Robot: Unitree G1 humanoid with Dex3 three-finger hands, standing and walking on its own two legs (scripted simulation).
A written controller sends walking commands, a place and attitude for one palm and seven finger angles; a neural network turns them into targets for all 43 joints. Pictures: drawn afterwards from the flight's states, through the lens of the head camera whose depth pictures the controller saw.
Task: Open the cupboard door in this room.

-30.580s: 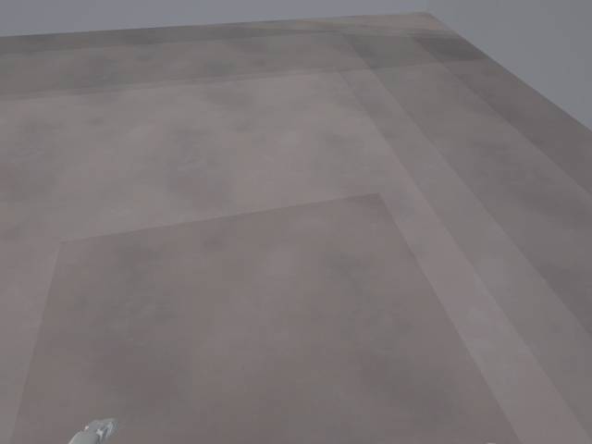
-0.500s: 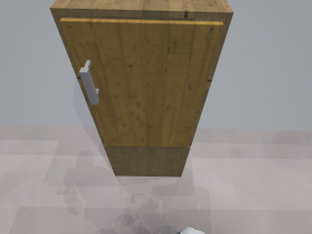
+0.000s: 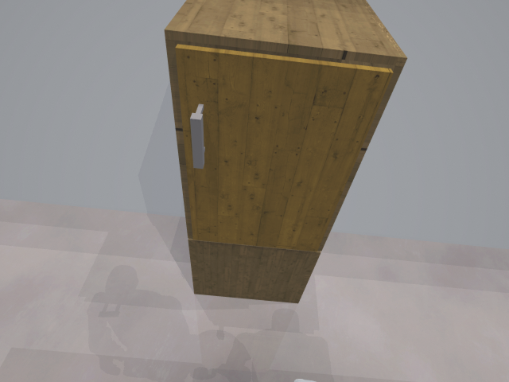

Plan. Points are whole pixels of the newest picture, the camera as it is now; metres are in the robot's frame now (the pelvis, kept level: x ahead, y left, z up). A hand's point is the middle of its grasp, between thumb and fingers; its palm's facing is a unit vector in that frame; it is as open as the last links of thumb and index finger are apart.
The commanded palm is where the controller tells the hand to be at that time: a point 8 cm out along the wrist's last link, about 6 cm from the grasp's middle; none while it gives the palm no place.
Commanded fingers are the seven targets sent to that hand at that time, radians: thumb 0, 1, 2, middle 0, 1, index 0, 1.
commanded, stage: come to a stop and stand still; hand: left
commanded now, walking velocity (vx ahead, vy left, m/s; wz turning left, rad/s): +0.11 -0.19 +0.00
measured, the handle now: (199, 136) +0.57 +0.16 +0.08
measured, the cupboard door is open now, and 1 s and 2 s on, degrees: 0 0 0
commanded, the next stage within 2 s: look again from close up in 0.82 s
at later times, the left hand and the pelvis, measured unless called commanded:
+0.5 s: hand out of the picture +0.04 +0.12 -0.17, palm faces +0.01 -0.97 -0.23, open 7.2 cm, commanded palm none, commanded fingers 0.00 0.90 0.90 -0.20 -0.30 -0.20 -0.30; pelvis +0.00 -0.06 +0.00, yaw -1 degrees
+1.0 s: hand out of the picture -0.02 +0.08 -0.18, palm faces +0.04 -0.99 -0.16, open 7.4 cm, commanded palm none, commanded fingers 0.00 0.90 0.90 -0.20 -0.30 -0.20 -0.30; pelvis +0.00 -0.07 +0.00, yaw +0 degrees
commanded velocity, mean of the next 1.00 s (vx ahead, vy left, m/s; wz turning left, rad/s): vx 0.00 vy -0.02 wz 0.00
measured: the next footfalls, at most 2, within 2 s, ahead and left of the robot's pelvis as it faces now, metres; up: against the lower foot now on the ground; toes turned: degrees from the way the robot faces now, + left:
right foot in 0.40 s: +0.04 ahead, -0.16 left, +0.00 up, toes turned +2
